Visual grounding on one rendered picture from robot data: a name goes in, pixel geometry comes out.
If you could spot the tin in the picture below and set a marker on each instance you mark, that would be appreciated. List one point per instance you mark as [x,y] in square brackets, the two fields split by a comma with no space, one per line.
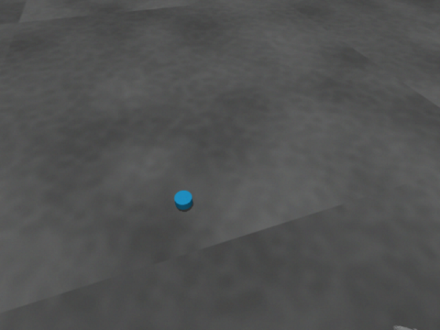
[183,199]

